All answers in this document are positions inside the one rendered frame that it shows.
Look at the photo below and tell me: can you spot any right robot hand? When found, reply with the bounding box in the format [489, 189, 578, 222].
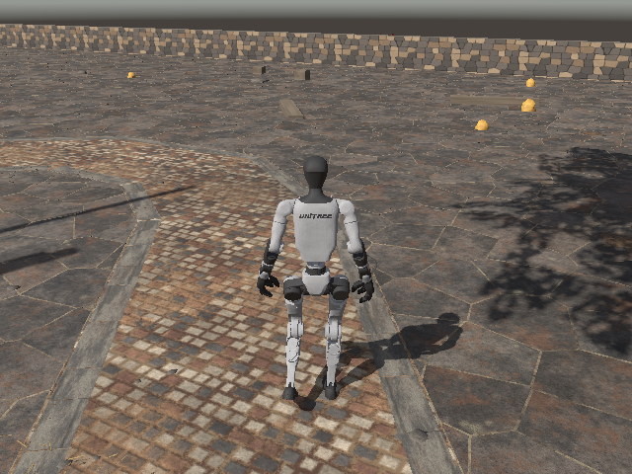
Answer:
[352, 280, 374, 303]

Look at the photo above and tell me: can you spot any left robot shin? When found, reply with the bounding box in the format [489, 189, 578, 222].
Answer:
[285, 321, 301, 388]

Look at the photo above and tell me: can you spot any left robot hand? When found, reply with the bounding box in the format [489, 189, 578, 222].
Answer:
[257, 276, 279, 297]

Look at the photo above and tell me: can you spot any robot head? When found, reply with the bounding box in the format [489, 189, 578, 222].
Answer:
[299, 156, 333, 203]

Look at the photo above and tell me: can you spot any robot right forearm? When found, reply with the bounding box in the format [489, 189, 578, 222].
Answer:
[353, 239, 372, 283]

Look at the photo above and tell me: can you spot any robot left upper arm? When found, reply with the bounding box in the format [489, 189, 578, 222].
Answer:
[268, 198, 295, 254]

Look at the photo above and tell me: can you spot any robot left forearm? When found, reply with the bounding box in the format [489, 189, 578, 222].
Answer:
[259, 238, 278, 279]

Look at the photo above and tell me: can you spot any robot right upper arm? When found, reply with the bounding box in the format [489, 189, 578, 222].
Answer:
[336, 198, 362, 254]

